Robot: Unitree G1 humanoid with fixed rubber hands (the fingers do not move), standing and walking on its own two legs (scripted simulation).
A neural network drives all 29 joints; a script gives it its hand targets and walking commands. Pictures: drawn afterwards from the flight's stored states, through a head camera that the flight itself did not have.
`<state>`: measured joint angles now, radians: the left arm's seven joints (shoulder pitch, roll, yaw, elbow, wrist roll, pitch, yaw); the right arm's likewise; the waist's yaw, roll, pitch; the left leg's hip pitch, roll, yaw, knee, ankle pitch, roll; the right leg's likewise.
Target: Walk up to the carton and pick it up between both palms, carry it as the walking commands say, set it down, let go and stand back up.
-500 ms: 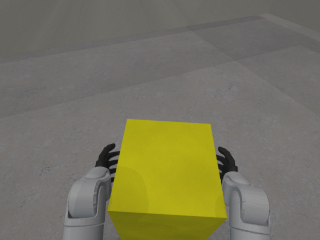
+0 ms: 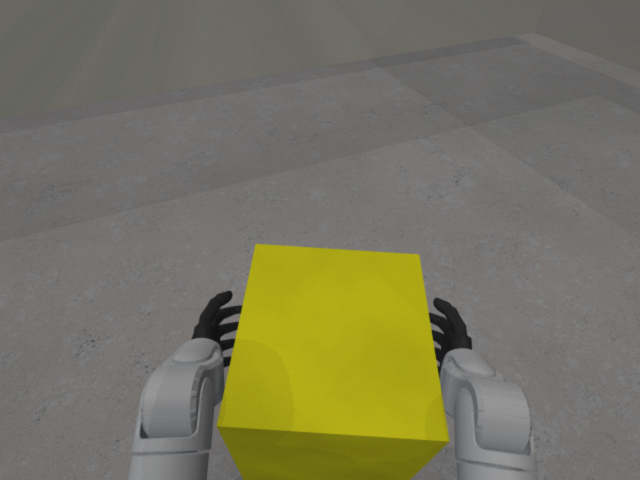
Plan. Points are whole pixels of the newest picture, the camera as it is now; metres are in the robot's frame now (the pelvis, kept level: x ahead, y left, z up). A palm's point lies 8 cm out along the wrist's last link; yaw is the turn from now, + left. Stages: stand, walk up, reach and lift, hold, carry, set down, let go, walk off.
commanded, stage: carry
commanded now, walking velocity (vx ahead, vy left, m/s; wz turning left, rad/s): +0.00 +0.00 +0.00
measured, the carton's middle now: (328, 374) +0.28 +0.00 +0.01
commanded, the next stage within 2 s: hold in 0.32 s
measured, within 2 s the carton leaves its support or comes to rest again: neither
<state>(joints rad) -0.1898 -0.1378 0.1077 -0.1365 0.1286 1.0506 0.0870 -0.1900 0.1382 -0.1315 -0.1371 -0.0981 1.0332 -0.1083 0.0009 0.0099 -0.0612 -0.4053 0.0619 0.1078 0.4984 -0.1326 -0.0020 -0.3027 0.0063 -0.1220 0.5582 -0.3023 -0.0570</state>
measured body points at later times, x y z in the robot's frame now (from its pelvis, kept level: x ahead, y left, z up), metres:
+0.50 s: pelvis +0.00 +0.00 +0.01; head -0.01 +0.01 +0.46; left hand +0.29 +0.15 +0.02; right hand +0.28 -0.15 +0.02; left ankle +0.08 +0.13 -0.73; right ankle +0.00 -0.08 -0.73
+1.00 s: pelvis +0.00 +0.05 +0.00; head +0.00 +0.06 +0.45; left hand +0.31 +0.18 +0.00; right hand +0.30 -0.11 +0.00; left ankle +0.08 +0.13 -0.73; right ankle +0.00 -0.08 -0.73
